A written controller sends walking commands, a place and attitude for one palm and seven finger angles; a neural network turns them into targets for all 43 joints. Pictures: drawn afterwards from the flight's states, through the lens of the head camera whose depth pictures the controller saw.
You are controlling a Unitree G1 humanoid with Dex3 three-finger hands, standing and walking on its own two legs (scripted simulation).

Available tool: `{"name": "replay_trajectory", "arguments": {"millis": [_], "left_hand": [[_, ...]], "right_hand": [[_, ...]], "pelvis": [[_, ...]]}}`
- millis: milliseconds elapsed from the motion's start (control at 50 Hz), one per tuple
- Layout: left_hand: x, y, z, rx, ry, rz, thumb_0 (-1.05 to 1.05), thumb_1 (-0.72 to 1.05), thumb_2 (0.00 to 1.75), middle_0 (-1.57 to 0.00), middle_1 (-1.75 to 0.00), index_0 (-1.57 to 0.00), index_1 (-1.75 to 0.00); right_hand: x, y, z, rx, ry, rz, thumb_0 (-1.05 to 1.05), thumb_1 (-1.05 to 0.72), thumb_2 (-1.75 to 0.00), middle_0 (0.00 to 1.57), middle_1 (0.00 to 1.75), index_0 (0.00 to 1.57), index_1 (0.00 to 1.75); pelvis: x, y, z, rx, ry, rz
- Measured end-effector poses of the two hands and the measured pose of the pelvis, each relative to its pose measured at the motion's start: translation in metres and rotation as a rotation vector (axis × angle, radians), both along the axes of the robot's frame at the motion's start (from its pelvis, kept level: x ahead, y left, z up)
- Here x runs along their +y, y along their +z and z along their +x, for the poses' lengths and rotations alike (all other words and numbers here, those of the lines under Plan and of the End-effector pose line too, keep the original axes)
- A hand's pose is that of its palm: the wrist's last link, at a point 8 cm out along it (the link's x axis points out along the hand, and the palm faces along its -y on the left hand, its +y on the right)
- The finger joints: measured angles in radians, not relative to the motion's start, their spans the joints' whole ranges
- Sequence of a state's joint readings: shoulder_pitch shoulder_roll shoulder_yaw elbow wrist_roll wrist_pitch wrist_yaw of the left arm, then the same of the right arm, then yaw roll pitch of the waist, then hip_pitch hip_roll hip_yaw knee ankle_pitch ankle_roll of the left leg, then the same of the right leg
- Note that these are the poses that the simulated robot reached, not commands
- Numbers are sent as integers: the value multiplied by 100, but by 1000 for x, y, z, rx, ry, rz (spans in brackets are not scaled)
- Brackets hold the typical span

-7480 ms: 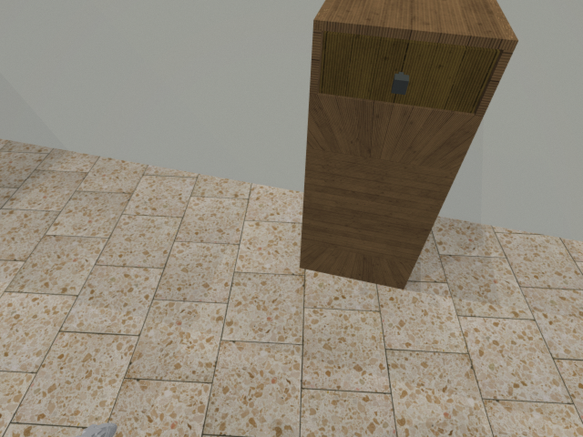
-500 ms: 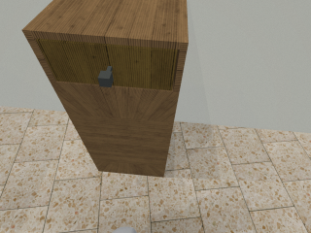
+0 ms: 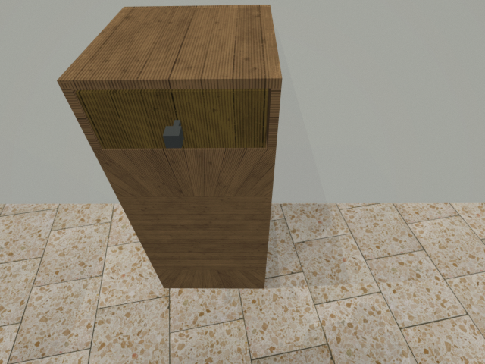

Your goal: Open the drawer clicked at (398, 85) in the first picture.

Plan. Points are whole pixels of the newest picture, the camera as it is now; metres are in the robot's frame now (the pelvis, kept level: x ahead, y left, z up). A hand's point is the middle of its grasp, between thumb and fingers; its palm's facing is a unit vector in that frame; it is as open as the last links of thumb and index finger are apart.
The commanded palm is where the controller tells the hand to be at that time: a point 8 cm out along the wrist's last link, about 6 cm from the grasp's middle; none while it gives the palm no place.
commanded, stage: come to a stop and stand still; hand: left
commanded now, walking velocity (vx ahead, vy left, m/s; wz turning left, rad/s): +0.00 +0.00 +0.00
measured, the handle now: (175, 132) +0.53 +0.17 +0.10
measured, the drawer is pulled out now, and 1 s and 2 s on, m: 0.00 0.00 0.00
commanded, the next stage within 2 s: look again from close up in 0.46 s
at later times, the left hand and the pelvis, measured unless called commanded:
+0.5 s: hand out of the picture -0.07 +0.13 -0.17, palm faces +0.06 -0.99 -0.15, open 7.4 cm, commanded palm none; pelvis -0.01 -0.01 +0.00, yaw +0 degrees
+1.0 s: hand out of the picture +0.04 +0.17 -0.18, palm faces +0.03 -0.98 -0.20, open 7.3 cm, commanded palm none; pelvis +0.02 +0.00 -0.01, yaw +0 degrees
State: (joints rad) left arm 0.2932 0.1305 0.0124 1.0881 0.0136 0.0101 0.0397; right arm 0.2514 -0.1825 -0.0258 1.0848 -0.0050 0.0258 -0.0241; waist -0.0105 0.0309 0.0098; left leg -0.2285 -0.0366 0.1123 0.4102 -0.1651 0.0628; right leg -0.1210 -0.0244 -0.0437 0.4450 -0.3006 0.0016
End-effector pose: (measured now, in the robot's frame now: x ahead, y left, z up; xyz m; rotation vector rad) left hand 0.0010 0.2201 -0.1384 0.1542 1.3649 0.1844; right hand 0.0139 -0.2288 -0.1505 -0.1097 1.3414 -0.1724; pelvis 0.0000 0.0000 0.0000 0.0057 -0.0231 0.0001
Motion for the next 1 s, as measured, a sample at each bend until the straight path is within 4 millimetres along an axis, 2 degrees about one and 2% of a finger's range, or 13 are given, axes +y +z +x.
{"name": "replay_trajectory", "arguments": {"millis": [120,200,280,360,520,640,720,880,1000], "left_hand": [[-14,-7,-11,8,-14,-34,1,91,90,-20,-30,-20,-30],[-22,-9,-22,24,-10,-53,1,91,90,-20,-30,-20,-30],[-28,-10,-36,51,3,-65,1,91,90,-20,-30,-20,-30],[-32,-9,-52,88,20,-69,0,91,90,-20,-30,-20,-30],[-39,-7,-74,147,48,-70,0,91,90,-20,-30,-20,-30],[-41,-10,-72,137,29,-70,0,91,90,-20,-30,-20,-30],[-32,-15,-53,101,21,-62,1,91,90,-20,-30,-20,-30],[-14,-15,7,-20,-5,-32,1,91,90,-20,-30,-20,-30],[-4,-14,29,-39,-25,-20,1,92,90,-20,-30,-20,-30]], "right_hand": [[2,3,-48,89,-29,8,0,-92,-89,20,30,20,29],[6,5,-73,142,-41,16,0,-91,-90,20,30,20,29],[10,5,-87,181,-46,27,0,-91,-90,20,30,20,29],[15,4,-92,195,-47,39,1,-91,-90,20,30,20,29],[19,1,-75,165,-34,56,0,-90,-90,20,30,20,29],[14,-3,-48,108,11,52,1,-91,-89,20,30,20,29],[9,-5,-33,66,18,32,2,-92,-90,20,30,20,29],[9,-3,-7,32,38,7,2,-93,-90,20,30,20,29],[5,3,7,20,37,-14,2,-93,-89,20,30,20,29]], "pelvis": [[-7,1,-7,-18,-5,-1],[-10,2,-12,-17,-3,-4],[-11,2,-15,-9,1,-6],[-12,1,-17,-1,3,-7],[-15,1,-14,11,3,-5],[-14,-5,-11,24,14,-34],[-10,-9,-2,23,21,-33],[-4,-8,16,19,9,-14],[-3,-6,25,19,0,-7]]}}
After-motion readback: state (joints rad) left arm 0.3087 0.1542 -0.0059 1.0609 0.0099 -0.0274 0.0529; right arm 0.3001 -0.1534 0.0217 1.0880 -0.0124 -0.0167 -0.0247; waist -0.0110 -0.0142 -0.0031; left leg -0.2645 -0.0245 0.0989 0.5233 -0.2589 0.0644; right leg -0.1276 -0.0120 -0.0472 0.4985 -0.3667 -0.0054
